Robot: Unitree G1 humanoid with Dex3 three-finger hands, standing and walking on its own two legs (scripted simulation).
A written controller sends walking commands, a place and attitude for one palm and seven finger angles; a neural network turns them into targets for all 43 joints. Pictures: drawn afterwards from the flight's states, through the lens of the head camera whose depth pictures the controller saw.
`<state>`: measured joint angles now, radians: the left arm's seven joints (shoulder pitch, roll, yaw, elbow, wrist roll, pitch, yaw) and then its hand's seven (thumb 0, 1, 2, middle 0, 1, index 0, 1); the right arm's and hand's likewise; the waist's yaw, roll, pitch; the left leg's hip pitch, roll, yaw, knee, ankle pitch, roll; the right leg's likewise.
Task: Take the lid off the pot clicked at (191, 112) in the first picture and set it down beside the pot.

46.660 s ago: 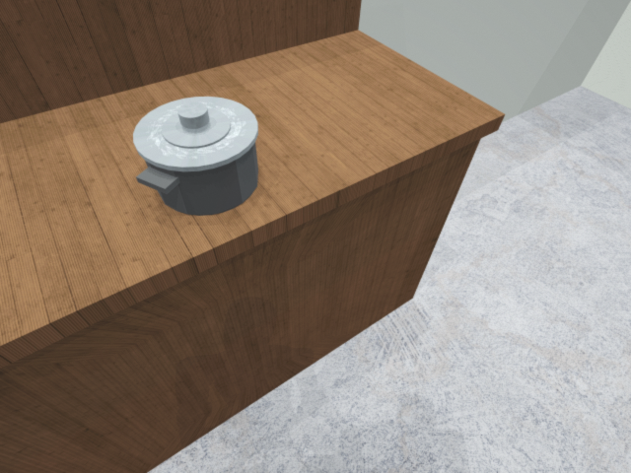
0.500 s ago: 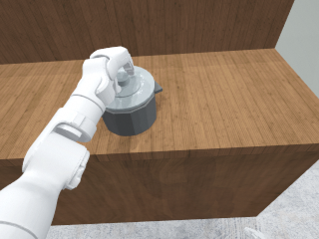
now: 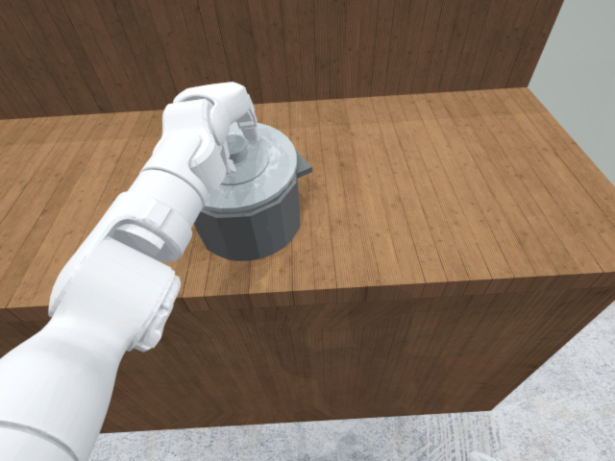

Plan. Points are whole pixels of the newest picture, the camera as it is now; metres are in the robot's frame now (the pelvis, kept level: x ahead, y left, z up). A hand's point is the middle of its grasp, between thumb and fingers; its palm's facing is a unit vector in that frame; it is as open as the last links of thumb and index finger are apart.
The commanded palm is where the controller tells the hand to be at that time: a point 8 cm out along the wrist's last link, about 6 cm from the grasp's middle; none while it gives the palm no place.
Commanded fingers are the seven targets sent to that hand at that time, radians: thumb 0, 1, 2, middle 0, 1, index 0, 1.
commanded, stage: close the fingers and squeeze the knob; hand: left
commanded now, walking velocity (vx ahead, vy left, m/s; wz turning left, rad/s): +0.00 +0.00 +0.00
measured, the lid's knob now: (232, 149) +0.50 +0.09 +0.16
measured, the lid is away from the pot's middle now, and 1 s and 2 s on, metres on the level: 0.02 0.02 0.03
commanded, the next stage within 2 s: lift the lid straight up in 1.28 s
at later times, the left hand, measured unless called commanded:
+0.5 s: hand (230, 149) +0.47 +0.08 +0.18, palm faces -0.29 -0.06 -0.96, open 7.5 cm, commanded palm +0.45 +0.09 +0.23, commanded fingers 0.00 0.29 0.91 -0.75 -0.95 -0.75 -0.95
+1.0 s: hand (227, 151) +0.47 +0.09 +0.18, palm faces -0.28 -0.09 -0.96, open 6.7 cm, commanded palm +0.45 +0.10 +0.23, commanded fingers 0.00 0.52 0.96 -0.79 -0.96 -0.87 -1.01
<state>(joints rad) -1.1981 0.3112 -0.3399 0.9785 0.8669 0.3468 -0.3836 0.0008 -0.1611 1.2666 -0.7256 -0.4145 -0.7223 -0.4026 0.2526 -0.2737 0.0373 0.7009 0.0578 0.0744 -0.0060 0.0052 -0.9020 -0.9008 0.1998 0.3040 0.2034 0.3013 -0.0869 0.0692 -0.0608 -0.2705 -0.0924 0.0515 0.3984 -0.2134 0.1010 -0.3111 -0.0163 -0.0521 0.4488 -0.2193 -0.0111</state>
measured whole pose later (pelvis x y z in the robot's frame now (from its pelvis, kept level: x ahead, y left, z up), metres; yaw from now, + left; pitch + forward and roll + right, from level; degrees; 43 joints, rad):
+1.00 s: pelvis +0.00 +0.00 +0.00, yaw +0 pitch +4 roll +0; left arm -1.14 0.32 -0.33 0.90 0.86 0.35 -0.38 -0.02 0.28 0.85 -0.66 -0.90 -0.75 -0.95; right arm 0.23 -0.28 0.03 0.68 0.06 0.08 0.00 0.01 -0.90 -0.90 0.20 0.30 0.20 0.30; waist -0.08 0.07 -0.06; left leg -0.25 -0.09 0.05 0.39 -0.22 0.10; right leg -0.29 -0.01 -0.05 0.44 -0.22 -0.02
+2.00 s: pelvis +0.00 +0.01 +0.00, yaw +0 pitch +4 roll +0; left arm -1.26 0.31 -0.34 0.93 0.85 0.35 -0.41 0.02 0.26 0.86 -0.66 -0.89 -0.80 -0.94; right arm 0.24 -0.27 0.04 0.72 0.05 0.02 0.00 0.01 -0.90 -0.90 0.20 0.30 0.20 0.30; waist -0.07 0.08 -0.06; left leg -0.25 -0.10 0.04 0.38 -0.21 0.11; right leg -0.29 -0.02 -0.05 0.43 -0.22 0.00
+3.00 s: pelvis +0.00 +0.00 +0.00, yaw +0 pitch +3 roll +0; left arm -1.42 0.40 -0.34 0.90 0.88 0.41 -0.50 0.04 0.26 0.87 -0.66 -0.88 -0.82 -0.95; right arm 0.22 -0.28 0.06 0.70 0.07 0.02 -0.02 0.01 -0.90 -0.90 0.20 0.30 0.20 0.30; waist -0.06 0.08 -0.06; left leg -0.24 -0.09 0.04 0.37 -0.19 0.10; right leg -0.28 -0.01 -0.05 0.42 -0.20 -0.01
